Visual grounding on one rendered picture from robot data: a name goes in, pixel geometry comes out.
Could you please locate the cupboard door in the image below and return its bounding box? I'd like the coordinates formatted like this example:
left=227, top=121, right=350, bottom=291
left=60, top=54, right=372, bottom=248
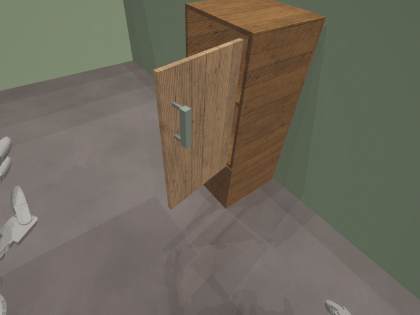
left=153, top=38, right=243, bottom=209

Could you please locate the right robot hand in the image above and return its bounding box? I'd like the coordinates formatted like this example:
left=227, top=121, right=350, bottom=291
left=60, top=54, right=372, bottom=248
left=325, top=300, right=351, bottom=315

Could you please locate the left robot hand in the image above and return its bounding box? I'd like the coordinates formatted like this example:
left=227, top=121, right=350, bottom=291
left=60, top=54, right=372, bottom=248
left=0, top=136, right=37, bottom=261

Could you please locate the handle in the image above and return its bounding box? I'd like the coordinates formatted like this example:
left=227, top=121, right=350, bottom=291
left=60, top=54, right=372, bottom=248
left=172, top=102, right=192, bottom=149

